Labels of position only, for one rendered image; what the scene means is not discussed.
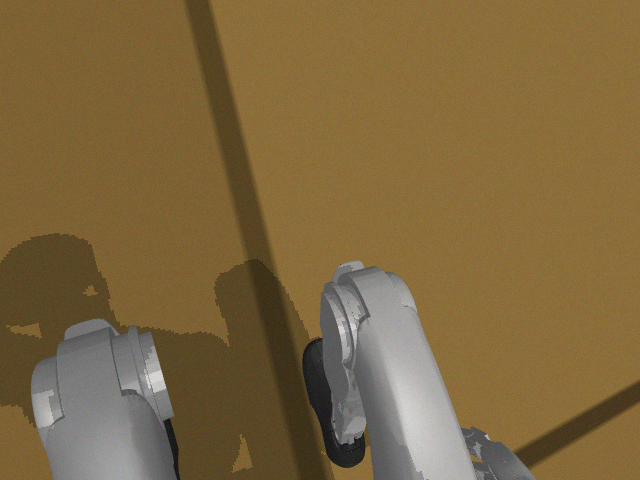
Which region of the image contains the right robot foot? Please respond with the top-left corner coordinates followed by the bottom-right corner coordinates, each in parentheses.
top-left (302, 338), bottom-right (365, 468)

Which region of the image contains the left robot foot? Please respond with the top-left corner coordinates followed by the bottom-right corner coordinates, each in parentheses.
top-left (164, 418), bottom-right (180, 480)

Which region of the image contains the right robot hand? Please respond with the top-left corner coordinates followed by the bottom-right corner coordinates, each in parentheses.
top-left (461, 426), bottom-right (536, 480)

